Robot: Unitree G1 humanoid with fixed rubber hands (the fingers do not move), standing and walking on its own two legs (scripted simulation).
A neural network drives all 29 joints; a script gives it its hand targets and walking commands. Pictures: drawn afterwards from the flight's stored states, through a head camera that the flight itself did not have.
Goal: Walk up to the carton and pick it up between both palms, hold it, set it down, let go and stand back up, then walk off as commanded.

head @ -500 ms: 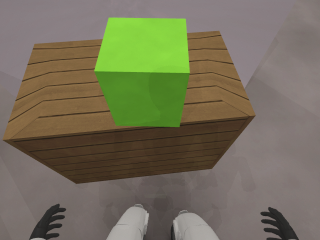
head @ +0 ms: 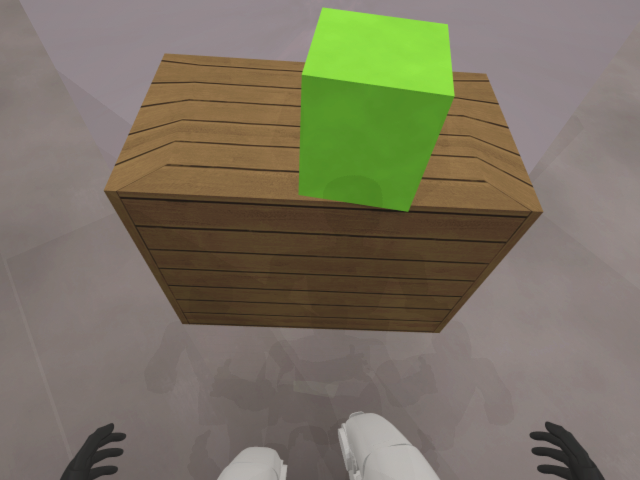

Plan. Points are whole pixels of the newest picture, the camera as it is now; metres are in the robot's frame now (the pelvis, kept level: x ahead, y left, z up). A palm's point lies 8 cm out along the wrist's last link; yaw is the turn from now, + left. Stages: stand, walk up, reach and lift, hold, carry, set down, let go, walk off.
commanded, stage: walk off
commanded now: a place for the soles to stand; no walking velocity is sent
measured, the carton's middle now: (367, 115) +0.67 -0.08 +0.03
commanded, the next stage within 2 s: stand in 1.98 s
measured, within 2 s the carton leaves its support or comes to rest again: neither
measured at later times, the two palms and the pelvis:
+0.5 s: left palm out of the picture -0.02 +0.34 -0.11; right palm out of the picture -0.07 -0.29 -0.09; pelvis -0.14 +0.04 -0.01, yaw +0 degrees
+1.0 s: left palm out of the picture -0.16 +0.33 -0.10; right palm out of the picture -0.22 -0.29 -0.11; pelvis -0.30 +0.03 -0.01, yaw -4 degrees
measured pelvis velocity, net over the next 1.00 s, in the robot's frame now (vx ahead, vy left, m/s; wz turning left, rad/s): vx -0.30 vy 0.03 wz -0.07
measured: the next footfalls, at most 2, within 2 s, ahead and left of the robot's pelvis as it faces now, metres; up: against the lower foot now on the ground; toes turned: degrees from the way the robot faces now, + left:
right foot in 0.14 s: +0.05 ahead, -0.11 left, +0.00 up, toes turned +1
left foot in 0.48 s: -0.11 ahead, +0.15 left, +0.00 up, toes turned -8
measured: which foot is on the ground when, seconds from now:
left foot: down 0.00-0.16, up 0.18-0.46, down 0.48-0.86, up 0.88-1.00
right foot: up 0.00-0.12, down 0.14-0.48, up 0.50-0.82, down 0.84-1.00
